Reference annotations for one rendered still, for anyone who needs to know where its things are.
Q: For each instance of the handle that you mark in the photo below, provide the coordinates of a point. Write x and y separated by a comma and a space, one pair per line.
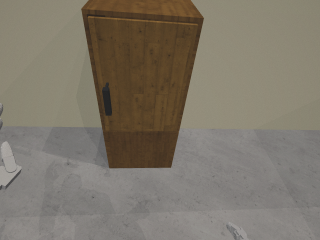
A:
107, 100

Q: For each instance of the left robot hand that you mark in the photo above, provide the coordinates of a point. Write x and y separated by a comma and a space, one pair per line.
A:
10, 170

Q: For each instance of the right robot hand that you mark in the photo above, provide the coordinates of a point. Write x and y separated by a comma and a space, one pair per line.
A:
237, 232

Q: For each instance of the cupboard door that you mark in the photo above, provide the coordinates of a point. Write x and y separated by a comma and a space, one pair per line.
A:
146, 64

